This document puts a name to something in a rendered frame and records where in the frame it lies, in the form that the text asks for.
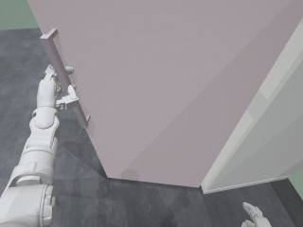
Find robot left hand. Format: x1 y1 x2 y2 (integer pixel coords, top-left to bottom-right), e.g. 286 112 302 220
37 64 79 111

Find robot left upper arm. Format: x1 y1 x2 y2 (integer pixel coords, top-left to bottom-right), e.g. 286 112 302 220
0 183 57 227

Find fridge door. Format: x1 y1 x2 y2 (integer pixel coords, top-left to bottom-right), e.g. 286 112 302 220
27 0 303 188

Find robot left forearm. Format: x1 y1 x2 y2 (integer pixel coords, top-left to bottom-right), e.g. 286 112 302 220
0 107 61 203

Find handle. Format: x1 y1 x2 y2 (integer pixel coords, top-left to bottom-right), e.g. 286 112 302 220
39 28 91 129

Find robot right hand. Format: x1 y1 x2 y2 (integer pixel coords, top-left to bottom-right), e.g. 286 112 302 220
241 202 272 227

